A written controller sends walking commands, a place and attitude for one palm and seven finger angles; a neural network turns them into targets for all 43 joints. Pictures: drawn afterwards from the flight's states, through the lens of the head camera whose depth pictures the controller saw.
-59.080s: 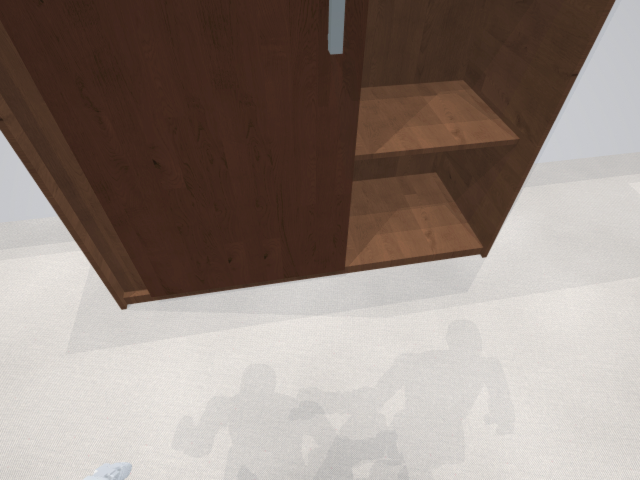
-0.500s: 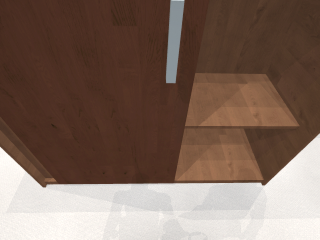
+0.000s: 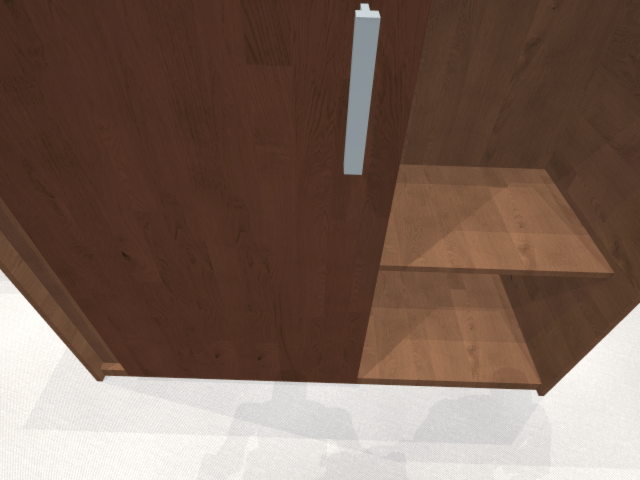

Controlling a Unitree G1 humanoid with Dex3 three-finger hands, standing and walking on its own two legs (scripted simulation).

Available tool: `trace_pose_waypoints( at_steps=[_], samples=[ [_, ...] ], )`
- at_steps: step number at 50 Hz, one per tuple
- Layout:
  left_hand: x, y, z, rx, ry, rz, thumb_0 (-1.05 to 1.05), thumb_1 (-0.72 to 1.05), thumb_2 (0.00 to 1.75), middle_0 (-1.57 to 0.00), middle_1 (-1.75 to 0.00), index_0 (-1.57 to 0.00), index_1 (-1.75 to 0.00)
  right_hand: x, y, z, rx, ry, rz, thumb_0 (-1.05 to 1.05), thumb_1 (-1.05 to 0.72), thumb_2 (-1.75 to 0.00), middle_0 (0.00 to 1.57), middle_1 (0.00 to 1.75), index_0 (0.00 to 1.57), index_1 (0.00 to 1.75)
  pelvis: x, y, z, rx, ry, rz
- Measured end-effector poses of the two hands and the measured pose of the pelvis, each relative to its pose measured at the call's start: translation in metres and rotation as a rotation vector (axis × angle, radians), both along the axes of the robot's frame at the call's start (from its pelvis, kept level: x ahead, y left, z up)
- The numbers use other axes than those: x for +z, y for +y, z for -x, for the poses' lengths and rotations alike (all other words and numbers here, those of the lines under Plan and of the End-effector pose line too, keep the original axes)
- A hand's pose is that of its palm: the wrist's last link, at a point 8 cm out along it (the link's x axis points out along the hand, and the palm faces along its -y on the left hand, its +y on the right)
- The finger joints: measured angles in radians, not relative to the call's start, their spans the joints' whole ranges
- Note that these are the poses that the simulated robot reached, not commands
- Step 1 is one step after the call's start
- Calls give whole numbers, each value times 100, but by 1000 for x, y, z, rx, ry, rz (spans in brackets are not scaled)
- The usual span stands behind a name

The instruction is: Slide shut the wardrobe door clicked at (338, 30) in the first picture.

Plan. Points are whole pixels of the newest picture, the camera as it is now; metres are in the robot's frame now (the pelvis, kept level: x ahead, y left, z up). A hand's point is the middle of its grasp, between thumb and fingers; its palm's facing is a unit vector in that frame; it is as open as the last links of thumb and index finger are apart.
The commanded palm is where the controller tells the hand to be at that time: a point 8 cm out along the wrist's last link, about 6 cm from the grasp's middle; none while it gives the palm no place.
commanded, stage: look again from close up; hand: left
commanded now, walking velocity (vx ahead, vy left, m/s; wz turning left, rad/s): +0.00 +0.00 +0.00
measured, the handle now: (358, 94) +0.55 -0.01 +0.25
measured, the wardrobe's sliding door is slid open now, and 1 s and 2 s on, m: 0.60 0.60 0.60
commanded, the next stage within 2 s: shuffle to correct the standing spot in 1.28 s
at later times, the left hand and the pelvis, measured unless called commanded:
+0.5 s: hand out of the picture +0.00 +0.21 -0.16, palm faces -0.03 -0.97 -0.26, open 7.4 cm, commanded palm none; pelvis -0.03 +0.00 +0.01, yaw +0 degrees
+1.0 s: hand out of the picture -0.05 +0.18 -0.17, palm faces +0.00 -0.98 -0.18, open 7.4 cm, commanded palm none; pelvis -0.03 +0.02 +0.01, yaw +0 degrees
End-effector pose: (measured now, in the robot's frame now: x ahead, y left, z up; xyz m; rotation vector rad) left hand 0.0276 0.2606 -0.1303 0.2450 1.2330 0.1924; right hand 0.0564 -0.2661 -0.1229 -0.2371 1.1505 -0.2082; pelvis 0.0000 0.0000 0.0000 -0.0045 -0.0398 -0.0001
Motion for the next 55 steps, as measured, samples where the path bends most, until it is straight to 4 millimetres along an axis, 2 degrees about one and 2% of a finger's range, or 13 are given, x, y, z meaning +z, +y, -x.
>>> trace_pose_waypoints(
  at_steps=[5,10,15,26,32,38,46,55],
  samples=[
    [6,1,-10,-20,-58,-8,1,90,90,-20,-30,-20,-30,13,-10,-27,39,-85,23,0,-90,-90,19,30,20,30,1,-3,8,-3,-16,2],
    [8,-1,-11,-40,-76,-1,1,90,90,-20,-30,-20,-30,20,-12,-30,65,-102,24,0,-90,-90,19,30,20,30,3,-5,18,-3,-19,3],
    [7,-2,-2,-49,-54,11,1,90,90,-20,-30,-21,-30,16,-9,-10,65,-50,14,0,-90,-90,20,30,20,30,5,-5,25,-1,-15,5],
    [-1,-4,32,-30,53,34,1,90,90,-20,-30,-21,-30,-2,9,65,6,158,-31,0,-90,-90,20,30,20,30,6,1,32,4,-7,7],
    [-6,-8,47,-14,98,54,1,90,90,-20,-30,-21,-30,-6,24,91,-25,225,-56,0,-90,-90,20,30,20,30,7,6,33,6,-6,7],
    [-9,-15,58,-2,123,80,1,90,90,-20,-30,-20,-30,-9,40,98,-40,236,-81,0,-90,-90,20,30,20,30,7,12,33,4,-8,6],
    [-12,-25,71,15,143,108,1,90,90,-20,-30,-20,-30,-12,57,90,-42,206,-109,0,-90,-90,20,30,20,30,6,17,34,2,-7,4],
    [-11,-30,86,39,177,112,1,90,90,-20,-30,-20,-30,-15,61,86,-43,198,-121,0,-91,-90,20,30,20,30,6,18,33,0,1,-1]
  ],
)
